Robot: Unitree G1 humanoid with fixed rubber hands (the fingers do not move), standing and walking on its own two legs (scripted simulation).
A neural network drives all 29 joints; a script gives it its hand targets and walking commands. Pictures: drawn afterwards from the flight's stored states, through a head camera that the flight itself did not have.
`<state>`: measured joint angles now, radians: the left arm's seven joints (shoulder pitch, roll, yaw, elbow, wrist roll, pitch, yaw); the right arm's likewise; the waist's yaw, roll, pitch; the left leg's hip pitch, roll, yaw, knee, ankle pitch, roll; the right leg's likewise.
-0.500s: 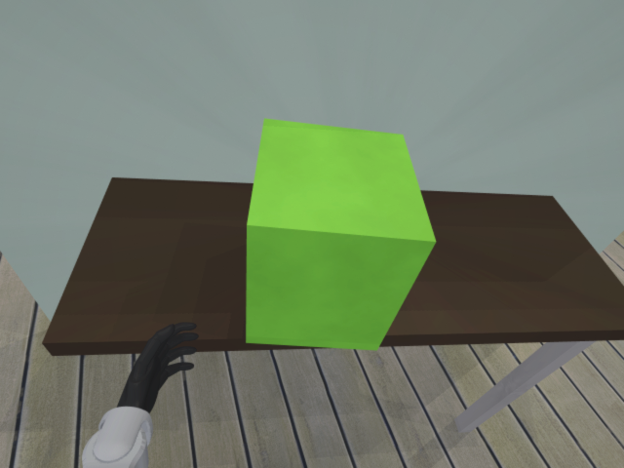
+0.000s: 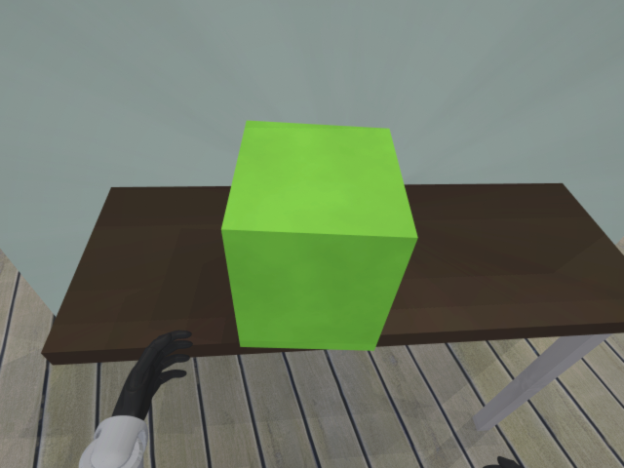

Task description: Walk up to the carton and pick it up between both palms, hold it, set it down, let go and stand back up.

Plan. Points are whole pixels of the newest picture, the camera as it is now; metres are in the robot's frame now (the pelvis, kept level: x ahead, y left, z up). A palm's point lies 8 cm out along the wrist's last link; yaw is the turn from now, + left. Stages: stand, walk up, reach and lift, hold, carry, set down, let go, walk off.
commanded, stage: stand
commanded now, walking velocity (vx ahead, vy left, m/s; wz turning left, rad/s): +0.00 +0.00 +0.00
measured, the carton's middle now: (313, 240) +0.42 -0.02 +0.07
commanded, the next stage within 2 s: none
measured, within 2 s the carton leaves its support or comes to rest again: neither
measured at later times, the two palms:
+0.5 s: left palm (138, 400) +0.23 +0.20 -0.01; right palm out of the picture +0.08 -0.29 -0.07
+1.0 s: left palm (138, 401) +0.23 +0.20 -0.01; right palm out of the picture +0.08 -0.29 -0.07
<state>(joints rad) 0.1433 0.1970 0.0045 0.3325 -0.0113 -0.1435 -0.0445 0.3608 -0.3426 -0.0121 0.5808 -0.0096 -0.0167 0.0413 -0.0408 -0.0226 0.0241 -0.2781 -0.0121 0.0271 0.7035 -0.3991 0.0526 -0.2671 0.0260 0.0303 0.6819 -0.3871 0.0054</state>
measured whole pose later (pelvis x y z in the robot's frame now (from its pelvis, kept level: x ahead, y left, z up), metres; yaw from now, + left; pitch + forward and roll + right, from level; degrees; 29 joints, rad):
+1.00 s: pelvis +0.00 +0.00 +0.00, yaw +0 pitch -2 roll -1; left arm 0.12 0.20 0.00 0.38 -0.01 -0.17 -0.04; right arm 0.36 -0.34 -0.01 0.58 -0.01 -0.03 0.03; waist -0.04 -0.03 0.01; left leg -0.28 -0.01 0.03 0.70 -0.39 0.05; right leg -0.27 0.03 0.03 0.68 -0.38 0.00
